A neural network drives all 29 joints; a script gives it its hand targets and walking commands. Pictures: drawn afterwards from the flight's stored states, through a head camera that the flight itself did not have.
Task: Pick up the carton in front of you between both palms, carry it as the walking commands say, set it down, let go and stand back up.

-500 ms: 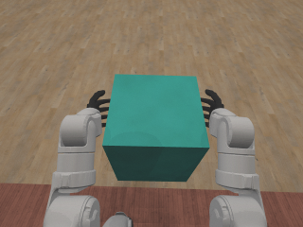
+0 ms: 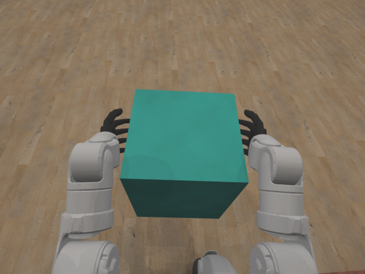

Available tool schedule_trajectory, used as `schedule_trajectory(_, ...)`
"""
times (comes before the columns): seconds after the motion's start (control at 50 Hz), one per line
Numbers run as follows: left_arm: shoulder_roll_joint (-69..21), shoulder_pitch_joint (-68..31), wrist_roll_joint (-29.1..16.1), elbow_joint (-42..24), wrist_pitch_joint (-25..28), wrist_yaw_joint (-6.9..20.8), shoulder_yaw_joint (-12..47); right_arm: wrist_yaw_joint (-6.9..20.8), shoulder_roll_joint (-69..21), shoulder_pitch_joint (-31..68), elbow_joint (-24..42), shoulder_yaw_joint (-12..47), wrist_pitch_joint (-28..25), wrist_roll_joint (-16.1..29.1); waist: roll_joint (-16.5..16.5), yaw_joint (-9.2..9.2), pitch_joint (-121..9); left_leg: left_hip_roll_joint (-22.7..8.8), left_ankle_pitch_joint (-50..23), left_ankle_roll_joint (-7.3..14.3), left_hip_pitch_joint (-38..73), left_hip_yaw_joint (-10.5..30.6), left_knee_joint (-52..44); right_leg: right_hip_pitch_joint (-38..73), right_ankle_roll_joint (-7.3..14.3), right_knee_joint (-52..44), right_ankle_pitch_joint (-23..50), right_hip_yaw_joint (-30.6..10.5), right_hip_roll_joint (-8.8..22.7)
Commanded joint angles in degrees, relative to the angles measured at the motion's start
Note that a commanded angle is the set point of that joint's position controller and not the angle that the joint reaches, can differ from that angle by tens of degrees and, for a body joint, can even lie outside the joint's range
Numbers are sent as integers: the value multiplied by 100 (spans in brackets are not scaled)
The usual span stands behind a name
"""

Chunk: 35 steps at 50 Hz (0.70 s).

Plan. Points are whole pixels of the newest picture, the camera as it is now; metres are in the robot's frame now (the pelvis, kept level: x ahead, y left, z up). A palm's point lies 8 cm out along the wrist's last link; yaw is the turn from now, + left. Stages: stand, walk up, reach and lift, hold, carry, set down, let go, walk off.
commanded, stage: carry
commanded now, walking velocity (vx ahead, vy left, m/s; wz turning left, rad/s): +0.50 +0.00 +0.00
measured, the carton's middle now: (181, 160) +0.36 -0.01 +0.03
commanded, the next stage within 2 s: none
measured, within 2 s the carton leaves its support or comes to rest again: neither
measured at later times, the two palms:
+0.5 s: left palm (121, 61) +0.64 +0.15 +0.10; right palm (225, 61) +0.66 -0.15 +0.10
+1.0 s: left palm (131, 27) +0.88 +0.15 +0.08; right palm (215, 29) +0.87 -0.15 +0.09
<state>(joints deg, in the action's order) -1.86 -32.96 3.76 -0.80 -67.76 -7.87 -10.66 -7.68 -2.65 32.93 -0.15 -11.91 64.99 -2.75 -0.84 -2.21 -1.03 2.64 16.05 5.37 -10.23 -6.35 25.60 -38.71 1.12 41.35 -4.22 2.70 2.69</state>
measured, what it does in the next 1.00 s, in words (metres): walks ahead: right foot, then left foot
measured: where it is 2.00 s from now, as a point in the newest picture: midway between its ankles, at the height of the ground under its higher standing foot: (169, 119)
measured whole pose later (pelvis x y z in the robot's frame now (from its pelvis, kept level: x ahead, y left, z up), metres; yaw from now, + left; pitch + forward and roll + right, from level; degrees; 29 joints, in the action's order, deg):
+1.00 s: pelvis +0.60 +0.01 -0.01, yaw -1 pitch +5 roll -1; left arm -7.6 -8.9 7.0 -20.7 -69.2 -6.2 -5.5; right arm -5.0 -7.9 10.6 18.5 -6.9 67.3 -5.9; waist -0.3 -1.2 -6.5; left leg -0.7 17.1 1.6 -1.8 -7.4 14.3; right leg -32.3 -1.0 31.6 -5.0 7.5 3.6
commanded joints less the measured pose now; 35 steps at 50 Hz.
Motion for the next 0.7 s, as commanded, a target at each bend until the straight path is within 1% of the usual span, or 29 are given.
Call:
schedule_trajectory(0.0, -5664, -3913, -2211, -509, 158, 1155, 3903, 1476, -5694, 3682, 392, 4044, 131, 2469, 712, -174, -2287, -1067, -4455, 357, 2273, 751, 168, 11, 94, -998, 714, 461, -363)
schedule_trajectory(0.02, -5583, -3846, -2188, -396, 109, 1181, 3845, 1468, -5627, 3615, 276, 4005, 163, 2424, 741, -164, -2211, -1042, -4413, 304, 2182, 684, 305, 327, 155, -1354, 870, 511, -424)
schedule_trajectory(0.04, -5511, -3774, -2165, -260, 66, 1210, 3775, 1466, -5577, 3587, 157, 3965, 194, 2386, 765, -97, -2201, -1040, -4555, 224, 1975, 616, 563, 879, 234, -1637, 976, 562, -506)
schedule_trajectory(0.06, -5457, -3684, -2138, -105, 38, 1239, 3693, 1473, -5549, 3613, 44, 3925, 226, 2376, 702, 51, -2292, -971, -4667, 89, 1678, 414, 1042, 1700, 276, -1962, 1211, 689, -588)
schedule_trajectory(0.08, -5406, -3661, -2103, 24, 21, 1269, 3595, 1490, -5537, 3662, -96, 3877, 250, 2376, 538, 231, -2514, -846, -4188, -84, 1088, 129, 1767, 2844, 282, -2092, 1535, 717, -482)
schedule_trajectory(0.1, -5368, -3626, -2068, 183, -3, 1308, 3470, 1509, -5534, 3772, -237, 3840, 271, 2385, 92, 375, -2809, -745, -2425, -250, -16, 143, 2723, 4115, 369, -1566, 2190, -128, 345)
schedule_trajectory(0.12, -5255, -3717, -2015, 372, -9, 1320, 3370, 1539, -5759, 3927, -361, 3890, 322, 2468, -1173, 361, -3521, -241, 873, -391, -1697, 274, 4027, 5953, 1169, -836, 3506, -2079, 1840)
schedule_trajectory(0.14, -5287, -3675, -2044, 542, -1, 1329, 3292, 1525, -5798, 3973, -426, 3819, 343, 2487, -1571, 509, -3720, 185, 1833, -448, -3013, 539, 5222, 6470, 1894, -1342, 1412, -3348, 2146)
schedule_trajectory(0.16, -5517, -3795, -2168, 471, 33, 1370, 3313, 1518, -5928, 4230, -404, 3794, 323, 2510, -1118, 542, -3297, -128, 1613, -318, -3536, 735, 5331, 6003, 1791, -1724, 354, -3195, 1877)
schedule_trajectory(0.18, -5776, -4131, -2318, 273, 56, 1408, 3361, 1515, -6096, 4393, -358, 3764, 299, 2550, -614, 543, -2958, -313, 1357, -273, -3620, 759, 5153, 5496, 1558, -1868, 287, -2828, 1677)
schedule_trajectory(0.2, -6018, -4490, -2436, 49, 80, 1431, 3451, 1498, -6256, 4496, -286, 3761, 269, 2578, -335, 510, -2697, -477, 1044, -306, -3553, 747, 4857, 4983, 1402, -1955, 608, -2517, 1618)
schedule_trajectory(0.22, -6190, -4786, -2553, -140, 101, 1443, 3550, 1462, -6336, 4577, -218, 3742, 243, 2566, -163, 468, -2662, -615, 785, -354, -3254, 794, 4500, 4522, 1243, -2111, 370, -2190, 1490)
schedule_trajectory(0.24, -6296, -4962, -2679, -302, 124, 1450, 3621, 1420, -6400, 4544, -173, 3719, 222, 2538, -169, 430, -2663, -631, 630, -408, -2983, 712, 4274, 4216, 1165, -2235, 174, -1902, 1355)
schedule_trajectory(0.26, -6359, -5041, -2774, -414, 140, 1459, 3670, 1374, -6422, 4457, -139, 3700, 198, 2499, -239, 410, -2696, -626, 533, -448, -2890, 622, 4097, 4112, 1171, -2276, 195, -1692, 1265)
schedule_trajectory(0.3, -6391, -4998, -2868, -514, 149, 1475, 3729, 1280, -6375, 4278, -51, 3689, 158, 2382, -415, 415, -2722, -650, 354, -521, -3033, 510, 3667, 4202, 1241, -2271, 500, -1391, 1171)
schedule_trajectory(0.32, -6378, -4941, -2892, -532, 148, 1482, 3752, 1240, -6327, 4218, 2, 3693, 149, 2319, -452, 430, -2700, -667, 244, -552, -3145, 469, 3423, 4285, 1263, -2267, 654, -1296, 1149)
schedule_trajectory(0.34, -6350, -4885, -2904, -545, 143, 1487, 3777, 1208, -6270, 4176, 61, 3708, 148, 2265, -463, 445, -2654, -681, 109, -573, -3246, 430, 3162, 4376, 1263, -2246, 848, -1209, 1123)
schedule_trajectory(0.38, -6254, -4803, -2902, -590, 127, 1490, 3820, 1165, -6140, 4147, 189, 3761, 163, 2207, -485, 474, -2549, -656, -253, -573, -3284, 331, 2615, 4509, 1184, -2155, 1330, -997, 1029)
schedule_trajectory(0.44, -6078, -4439, -2769, -405, 74, 1485, 3794, 1159, -5976, 3936, 134, 3803, 233, 2148, -600, 522, -2372, -504, -828, -499, -3102, 136, 1783, 4674, 1002, -1983, 2047, -666, 877)
schedule_trajectory(0.5, -5998, -4074, -2576, -182, 16, 1495, 3730, 1235, -5934, 3669, -11, 3790, 317, 2110, -696, 530, -2123, -258, -1311, -395, -2613, -158, 755, 4712, 784, -1746, 2624, -309, 721)
schedule_trajectory(0.52, -6006, -3947, -2516, -125, -4, 1502, 3712, 1276, -5938, 3590, -47, 3775, 348, 2108, -733, 501, -2102, -153, -1429, -345, -2238, -264, 402, 4664, 676, -1559, 2911, -193, 696)
schedule_trajectory(0.54, -6025, -3818, -2474, -94, -25, 1509, 3704, 1322, -5953, 3459, -107, 3757, 376, 2097, -711, 403, -2221, -15, -1571, -292, -1530, -396, 21, 4514, 514, -1126, 3306, -22, 657)
schedule_trajectory(0.56, -6043, -3699, -2447, -88, -51, 1519, 3699, 1369, -5977, 3251, -203, 3732, 390, 2072, -542, 237, -2505, 46, -1857, -262, -365, -553, -355, 4143, 294, -406, 3225, 297, 519)
schedule_trajectory(0.58, -6019, -3618, -2417, -86, -74, 1536, 3690, 1413, -5963, 3104, -248, 3683, 399, 2038, -244, 87, -2854, -571, -1685, -196, 961, 127, -131, 3214, 95, 502, 1882, 368, 448)
schedule_trajectory(0.6, -6172, -3577, -2489, -114, -126, 1566, 3755, 1427, -5839, 2940, -246, 3630, 402, 1954, 938, 87, -3546, -2272, -2346, 470, 2606, 2547, 245, 1612, -90, 1922, -297, 299, 36)
schedule_trajectory(0.62, -6196, -3631, -2471, -208, -165, 1600, 3782, 1445, -5919, 2843, -223, 3623, 371, 1887, 1770, -27, -3487, -2572, -2307, 1055, 3209, 3918, -307, 121, -162, 2920, -2522, 58, -698)
schedule_trajectory(0.64, -6349, -3533, -2457, -248, -151, 1604, 3819, 1484, -6037, 2746, -23, 3612, 381, 1950, 1441, -15, -3161, -2494, -2053, 1025, 3021, 3538, -358, -355, -9, 3368, -2552, -302, -341)
schedule_trajectory(0.66, -6462, -3457, -2439, -410, -123, 1603, 3827, 1529, -6254, 2792, 248, 3701, 365, 2023, 987, -42, -2903, -2284, -2207, 855, 2636, 3071, -379, -506, 46, 3316, -2344, -333, -160)
schedule_trajectory(0.68, -6576, -3314, -2397, -588, -87, 1587, 3848, 1571, -6418, 2861, 591, 3794, 346, 2093, 606, 0, -2682, -2161, -2365, 630, 2201, 2579, -499, -429, 31, 2946, -2006, -356, 52)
